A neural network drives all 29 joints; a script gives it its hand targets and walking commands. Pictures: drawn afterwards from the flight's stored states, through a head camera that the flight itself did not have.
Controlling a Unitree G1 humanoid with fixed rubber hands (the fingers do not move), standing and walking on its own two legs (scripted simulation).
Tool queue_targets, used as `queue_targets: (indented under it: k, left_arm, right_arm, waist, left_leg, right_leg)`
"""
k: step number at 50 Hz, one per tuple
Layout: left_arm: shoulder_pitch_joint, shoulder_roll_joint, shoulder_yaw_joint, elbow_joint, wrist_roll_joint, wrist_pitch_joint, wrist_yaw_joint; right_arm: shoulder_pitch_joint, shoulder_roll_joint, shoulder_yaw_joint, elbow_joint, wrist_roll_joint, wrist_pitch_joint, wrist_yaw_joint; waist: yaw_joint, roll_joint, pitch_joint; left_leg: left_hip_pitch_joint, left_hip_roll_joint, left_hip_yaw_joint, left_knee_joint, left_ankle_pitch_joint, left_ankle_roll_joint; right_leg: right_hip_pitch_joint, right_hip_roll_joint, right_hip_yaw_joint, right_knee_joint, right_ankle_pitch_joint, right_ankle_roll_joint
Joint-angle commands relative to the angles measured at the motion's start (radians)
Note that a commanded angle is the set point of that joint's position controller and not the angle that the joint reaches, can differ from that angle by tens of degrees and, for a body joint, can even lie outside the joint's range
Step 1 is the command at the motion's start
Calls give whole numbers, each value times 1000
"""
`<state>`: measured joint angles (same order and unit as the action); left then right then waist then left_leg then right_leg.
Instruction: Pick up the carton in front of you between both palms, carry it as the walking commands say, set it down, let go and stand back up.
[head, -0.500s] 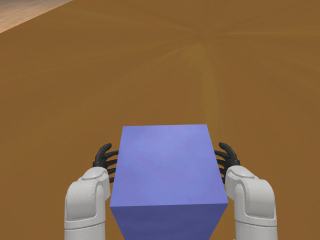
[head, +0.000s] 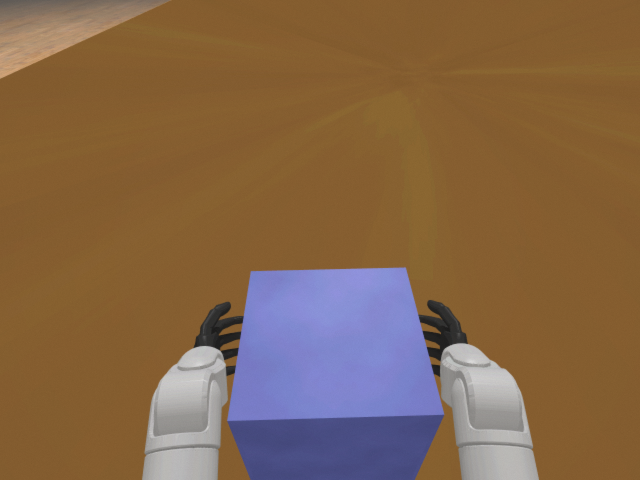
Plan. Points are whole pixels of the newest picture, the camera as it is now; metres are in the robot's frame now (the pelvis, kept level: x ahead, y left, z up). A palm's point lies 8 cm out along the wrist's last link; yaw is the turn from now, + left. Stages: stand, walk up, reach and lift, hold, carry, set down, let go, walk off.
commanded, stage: carry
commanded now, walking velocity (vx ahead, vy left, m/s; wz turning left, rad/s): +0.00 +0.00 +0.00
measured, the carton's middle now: (330, 384) +0.28 +0.00 -0.02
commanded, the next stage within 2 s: none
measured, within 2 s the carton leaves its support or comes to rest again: neither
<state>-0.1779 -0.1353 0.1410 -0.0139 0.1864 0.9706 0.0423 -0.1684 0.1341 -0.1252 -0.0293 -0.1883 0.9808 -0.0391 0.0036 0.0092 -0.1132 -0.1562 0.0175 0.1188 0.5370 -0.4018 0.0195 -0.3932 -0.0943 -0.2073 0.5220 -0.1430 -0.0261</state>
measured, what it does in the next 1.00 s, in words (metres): shifts its weight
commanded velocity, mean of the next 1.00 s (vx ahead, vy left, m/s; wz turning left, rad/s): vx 0.15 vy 0.00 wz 0.00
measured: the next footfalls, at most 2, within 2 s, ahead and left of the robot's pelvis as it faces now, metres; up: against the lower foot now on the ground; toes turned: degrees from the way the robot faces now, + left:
left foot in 1.34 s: +0.37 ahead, +0.15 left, +0.00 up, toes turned +6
right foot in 1.68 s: +0.46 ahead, -0.07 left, +0.00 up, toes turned +11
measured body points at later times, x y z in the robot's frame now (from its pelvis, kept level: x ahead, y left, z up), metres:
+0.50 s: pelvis -0.01 +0.00 +0.00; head -0.02 +0.00 +0.45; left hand +0.30 +0.15 +0.04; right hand +0.30 -0.15 +0.03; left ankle -0.07 +0.09 -0.73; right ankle +0.08 -0.11 -0.73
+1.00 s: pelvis +0.05 -0.02 +0.00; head +0.03 -0.03 +0.45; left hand +0.36 +0.14 +0.04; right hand +0.36 -0.16 +0.04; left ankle -0.07 +0.09 -0.72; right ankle +0.08 -0.11 -0.73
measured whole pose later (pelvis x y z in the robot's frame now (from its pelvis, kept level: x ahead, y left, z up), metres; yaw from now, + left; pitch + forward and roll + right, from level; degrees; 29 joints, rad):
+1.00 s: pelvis +0.05 -0.02 +0.00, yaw +1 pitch +2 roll -1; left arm -0.27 -0.15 0.22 0.21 0.24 0.72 0.01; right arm -0.24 0.15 -0.20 0.17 -0.24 0.74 -0.02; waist 0.00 0.05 -0.10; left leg -0.12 0.07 0.11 0.57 -0.43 0.00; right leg -0.32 -0.05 -0.24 0.51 -0.20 -0.04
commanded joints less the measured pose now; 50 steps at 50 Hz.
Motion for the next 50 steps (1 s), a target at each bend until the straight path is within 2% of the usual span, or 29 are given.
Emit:
queue_targets:
  k: [1,9,14,21,36,37,39,40,41,42,44,46,47,48,49,50]
  left_arm:
    - [-475,-820,-577,-7,-263,-84,-228]
    - [-557,-844,-433,197,-154,-267,-243]
    - [-595,-894,-422,252,-136,-337,-255]
    - [-533,-901,-495,169,-182,-293,-251]
    - [-537,-883,-492,157,-183,-270,-249]
    - [-534,-881,-491,158,-183,-270,-248]
    - [-550,-885,-496,150,-187,-271,-249]
    - [-568,-882,-495,148,-188,-272,-250]
    - [-588,-881,-494,147,-187,-276,-251]
    - [-607,-883,-493,147,-186,-280,-253]
    - [-623,-891,-497,148,-190,-282,-253]
    - [-592,-889,-492,165,-193,-280,-252]
    - [-570,-889,-487,176,-194,-279,-251]
    - [-556,-893,-478,186,-189,-278,-251]
    - [-514,-885,-457,207,-176,-275,-250]
    - [-474,-875,-446,225,-164,-272,-250]
  right_arm:
    - [-482,819,571,-10,253,-93,214]
    - [-563,845,437,186,150,-276,227]
    - [-603,892,424,239,135,-345,239]
    - [-550,902,503,156,187,-299,236]
    - [-546,881,491,149,184,-278,233]
    - [-543,881,489,153,182,-277,233]
    - [-553,883,486,149,181,-277,232]
    - [-559,882,483,149,179,-278,230]
    - [-573,885,482,146,181,-281,230]
    - [-590,891,484,143,184,-283,229]
    - [-597,896,487,146,187,-286,227]
    - [-577,887,493,149,187,-285,224]
    - [-561,884,495,156,183,-283,222]
    - [-544,882,498,159,180,-280,222]
    - [-551,879,500,150,180,-276,224]
    - [-561,876,506,147,182,-273,226]
  waist:
    - [-2,-7,-173]
    - [-1,-10,-188]
    - [-2,-9,-223]
    - [-4,-8,-257]
    - [-4,-2,-220]
    - [-3,5,-221]
    - [-4,39,-171]
    - [-11,67,-119]
    - [-17,91,-54]
    - [-20,109,-4]
    - [-19,126,0]
    - [-12,110,-64]
    - [-6,86,-119]
    - [2,31,-186]
    - [18,-129,-242]
    - [32,-271,-249]
  left_leg:
    - [-125,120,-96,-125,185,18]
    - [-135,118,-98,-119,168,21]
    - [-112,116,-97,-99,207,22]
    - [-85,119,-95,-73,283,19]
    - [-96,123,-97,-87,276,22]
    - [-88,129,-95,-119,200,20]
    - [-99,150,-139,-237,-112,44]
    - [-96,185,-205,-315,-259,69]
    - [-84,227,-272,-384,-329,88]
    - [-57,257,-308,-413,-316,103]
    - [54,274,-287,-386,-133,119]
    - [133,230,-191,-260,146,103]
    - [88,192,-122,-182,241,74]
    - [-5,144,-38,-73,305,32]
    - [-162,87,37,127,258,-17]
    - [-384,24,37,290,20,-24]
  right_leg:
    - [219,-86,121,-43,121,1]
    - [226,-86,126,-46,118,-1]
    - [239,-87,126,-38,160,-7]
    - [249,-90,121,-22,232,-10]
    - [232,-85,116,-25,199,-4]
    - [231,-85,106,-44,116,2]
    - [191,-48,66,-44,-195,22]
    - [123,-22,39,-10,-281,37]
    - [49,8,9,37,-273,49]
    - [-10,21,4,73,-235,51]
    - [-71,6,16,54,-180,43]
    - [8,37,-19,-45,-159,32]
    - [152,42,-19,-84,-130,20]
    - [330,1,48,-116,-136,-10]
    - [493,-133,279,-189,-124,-77]
    - [636,-272,523,-264,-80,-163]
